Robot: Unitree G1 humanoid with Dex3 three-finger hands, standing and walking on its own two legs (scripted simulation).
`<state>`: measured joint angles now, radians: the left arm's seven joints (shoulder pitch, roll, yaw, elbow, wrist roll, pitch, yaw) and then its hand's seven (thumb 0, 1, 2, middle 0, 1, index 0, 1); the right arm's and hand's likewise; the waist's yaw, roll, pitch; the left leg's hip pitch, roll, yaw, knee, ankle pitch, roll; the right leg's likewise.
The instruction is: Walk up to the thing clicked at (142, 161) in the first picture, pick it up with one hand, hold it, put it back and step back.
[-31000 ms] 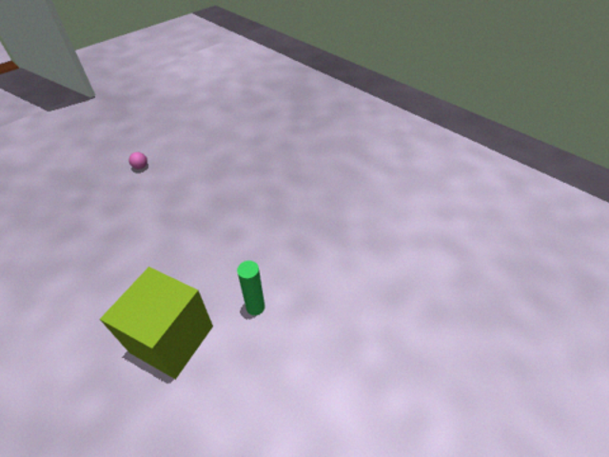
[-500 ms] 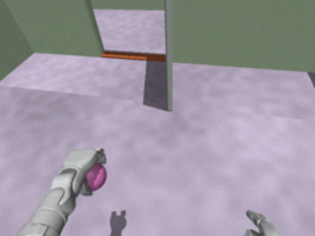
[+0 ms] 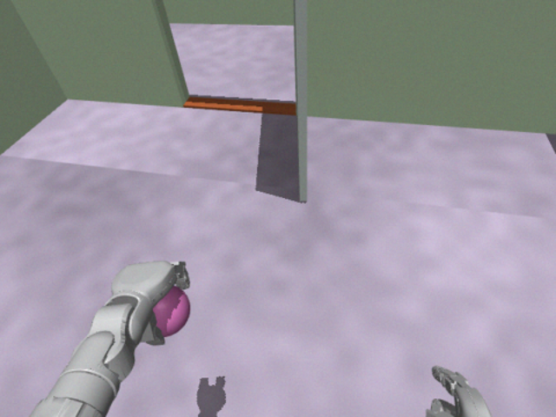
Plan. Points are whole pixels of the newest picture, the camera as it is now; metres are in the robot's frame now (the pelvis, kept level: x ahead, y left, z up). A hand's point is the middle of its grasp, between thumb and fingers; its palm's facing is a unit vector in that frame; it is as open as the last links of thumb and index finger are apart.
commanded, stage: hold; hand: left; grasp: from above
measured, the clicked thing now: (164, 310) +0.31 +0.22 -0.05
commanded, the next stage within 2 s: crouch in 0.50 s
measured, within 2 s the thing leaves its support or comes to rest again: neither
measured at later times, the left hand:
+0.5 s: hand (153, 307) +0.30 +0.23 -0.02, palm faces -0.43 -0.06 -0.90, open 10.8 cm
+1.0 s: hand (162, 327) +0.30 +0.23 -0.10, palm faces -0.45 -0.01 -0.89, open 10.8 cm
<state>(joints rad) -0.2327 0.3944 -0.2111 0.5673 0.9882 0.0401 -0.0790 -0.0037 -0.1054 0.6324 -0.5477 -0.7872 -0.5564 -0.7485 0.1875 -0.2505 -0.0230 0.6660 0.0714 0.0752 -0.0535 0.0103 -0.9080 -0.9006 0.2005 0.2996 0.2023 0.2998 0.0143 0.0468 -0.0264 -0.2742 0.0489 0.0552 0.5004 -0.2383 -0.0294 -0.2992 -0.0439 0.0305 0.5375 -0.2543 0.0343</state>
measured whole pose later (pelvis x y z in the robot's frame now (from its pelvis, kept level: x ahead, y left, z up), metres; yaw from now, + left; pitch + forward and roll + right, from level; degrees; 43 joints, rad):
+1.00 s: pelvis +0.00 +0.00 -0.02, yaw +1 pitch +8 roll +0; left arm -0.34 0.37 -0.19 0.88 1.10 -0.05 0.17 0.00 -0.10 0.62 -0.55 -0.79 -0.56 -0.75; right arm 0.19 -0.25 -0.05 0.68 0.03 0.11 -0.02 0.01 -0.90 -0.90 0.20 0.30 0.20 0.30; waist -0.02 0.01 -0.05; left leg -0.52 0.05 0.03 0.70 -0.31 -0.03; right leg -0.53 -0.05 0.01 0.71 -0.32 0.03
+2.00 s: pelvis -0.07 +0.01 -0.35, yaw -2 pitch +37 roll -6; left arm -0.89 0.62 0.06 1.31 1.23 -0.12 0.36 0.00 -0.12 0.65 -0.56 -0.79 -0.57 -0.75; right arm 0.15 -0.25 -0.02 0.75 -0.11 -0.06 0.09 0.00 -0.91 -0.90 0.20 0.30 0.21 0.30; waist -0.20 0.01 -0.13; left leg -2.09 0.03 -0.12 2.11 -0.67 -0.03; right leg -2.02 -0.02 0.00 2.05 -0.68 0.06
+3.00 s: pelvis -0.07 +0.02 -0.44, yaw -5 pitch +34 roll -9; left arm -1.02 0.78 0.11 1.53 1.31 -0.22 0.41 0.00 -0.11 0.58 -0.59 -0.75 -0.61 -0.71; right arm 0.16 -0.27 0.07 0.75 -0.16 -0.06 0.15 0.00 -0.92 -0.90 0.20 0.30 0.20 0.30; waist -0.27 -0.02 -0.03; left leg -2.33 0.01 -0.17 2.41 -0.68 -0.03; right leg -2.23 0.01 -0.01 2.32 -0.68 0.07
